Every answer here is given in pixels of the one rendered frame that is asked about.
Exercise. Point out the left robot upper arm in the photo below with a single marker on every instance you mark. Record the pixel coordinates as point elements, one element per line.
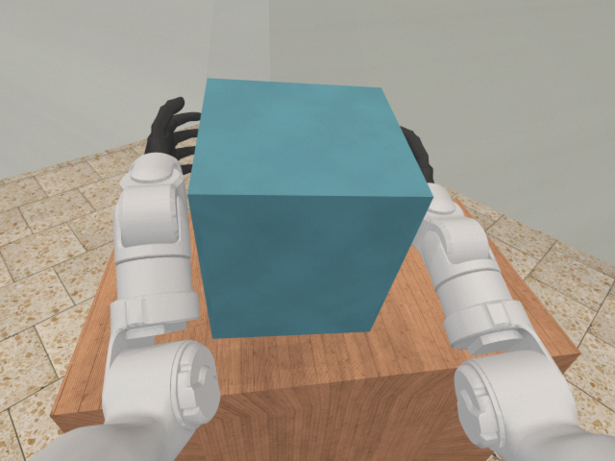
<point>154,399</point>

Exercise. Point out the left robot forearm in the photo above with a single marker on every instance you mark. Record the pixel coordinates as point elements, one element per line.
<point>152,252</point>

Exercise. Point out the robot left hand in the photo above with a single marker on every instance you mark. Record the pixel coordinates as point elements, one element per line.
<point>163,139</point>

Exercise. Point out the robot right hand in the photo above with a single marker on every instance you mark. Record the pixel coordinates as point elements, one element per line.
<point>419,153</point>

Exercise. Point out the carton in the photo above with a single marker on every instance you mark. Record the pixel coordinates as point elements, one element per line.
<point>304,202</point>

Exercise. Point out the pedestal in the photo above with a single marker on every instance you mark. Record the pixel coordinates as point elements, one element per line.
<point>383,395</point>

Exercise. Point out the right robot forearm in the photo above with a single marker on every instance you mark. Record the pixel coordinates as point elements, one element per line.
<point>481,315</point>

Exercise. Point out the right robot upper arm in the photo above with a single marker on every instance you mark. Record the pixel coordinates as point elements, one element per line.
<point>517,404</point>

